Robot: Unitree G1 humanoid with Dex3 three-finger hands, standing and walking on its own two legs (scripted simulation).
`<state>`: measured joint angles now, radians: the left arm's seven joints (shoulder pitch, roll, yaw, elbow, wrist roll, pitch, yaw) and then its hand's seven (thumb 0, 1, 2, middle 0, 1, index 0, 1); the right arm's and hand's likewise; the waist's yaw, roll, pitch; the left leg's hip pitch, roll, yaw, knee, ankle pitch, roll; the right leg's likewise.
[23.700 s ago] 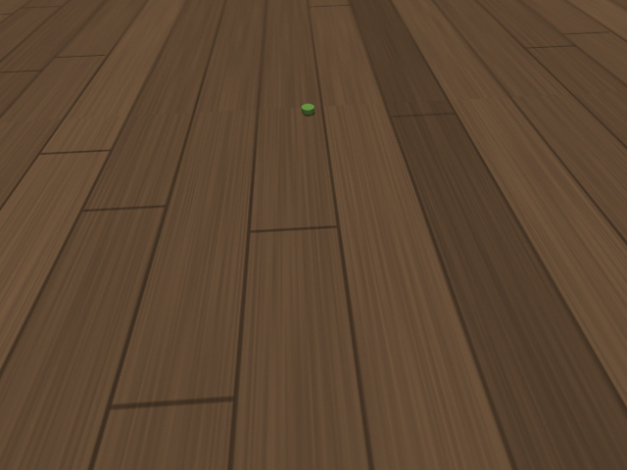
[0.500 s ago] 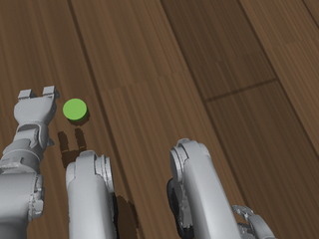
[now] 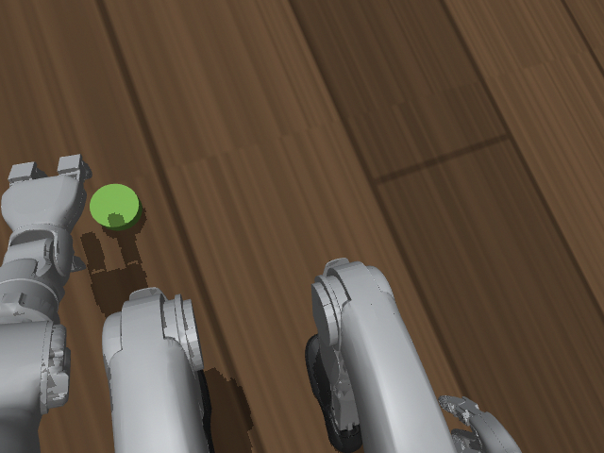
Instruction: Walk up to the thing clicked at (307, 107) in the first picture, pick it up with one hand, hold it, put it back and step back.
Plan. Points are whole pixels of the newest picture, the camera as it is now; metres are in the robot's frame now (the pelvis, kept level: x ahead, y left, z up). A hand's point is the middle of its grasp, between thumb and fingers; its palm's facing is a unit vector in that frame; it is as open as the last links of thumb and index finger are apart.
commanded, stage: rise first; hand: left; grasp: from above
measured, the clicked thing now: (116, 207) +0.49 +0.25 -0.31
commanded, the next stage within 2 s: approach in 1.64 s
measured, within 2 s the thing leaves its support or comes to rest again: neither
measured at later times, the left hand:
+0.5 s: hand (68, 218) +0.44 +0.28 -0.19, palm faces -0.45 -0.09 -0.89, open 13.8 cm
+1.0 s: hand (64, 212) +0.45 +0.29 -0.20, palm faces -0.45 -0.09 -0.89, open 13.7 cm
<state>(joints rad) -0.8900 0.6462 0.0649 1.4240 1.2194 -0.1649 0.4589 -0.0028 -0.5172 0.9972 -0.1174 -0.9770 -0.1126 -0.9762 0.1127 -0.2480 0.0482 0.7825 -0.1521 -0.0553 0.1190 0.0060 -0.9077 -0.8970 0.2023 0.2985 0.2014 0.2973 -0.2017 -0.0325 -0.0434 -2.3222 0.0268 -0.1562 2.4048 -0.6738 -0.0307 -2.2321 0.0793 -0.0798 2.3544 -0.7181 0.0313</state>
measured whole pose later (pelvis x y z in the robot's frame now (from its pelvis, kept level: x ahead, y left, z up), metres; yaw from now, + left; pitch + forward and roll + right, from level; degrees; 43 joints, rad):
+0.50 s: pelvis +0.00 +0.00 -0.01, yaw -1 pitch +33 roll -8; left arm -0.95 0.69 0.06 1.49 1.21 -0.15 0.46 0.00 -0.49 0.97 -0.13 -1.01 -0.14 -1.00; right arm 0.12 -0.25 0.09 0.77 -0.16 -0.06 0.13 0.01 -0.91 -0.90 0.20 0.30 0.20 0.30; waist -0.23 -0.03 -0.02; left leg -2.34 0.03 -0.17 2.43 -0.67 -0.03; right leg -2.25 0.08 -0.09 2.37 -0.71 0.03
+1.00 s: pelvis +0.00 +0.00 -0.01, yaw -2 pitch +32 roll -9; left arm -0.97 0.76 0.07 1.51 1.22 -0.17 0.45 0.00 -0.47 0.95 -0.13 -1.02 -0.14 -1.00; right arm 0.12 -0.26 0.13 0.75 -0.17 -0.07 0.13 0.01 -0.91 -0.90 0.20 0.30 0.20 0.30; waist -0.26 -0.05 0.00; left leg -2.35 0.02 -0.19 2.45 -0.67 -0.03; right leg -2.25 0.09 -0.11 2.38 -0.71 0.04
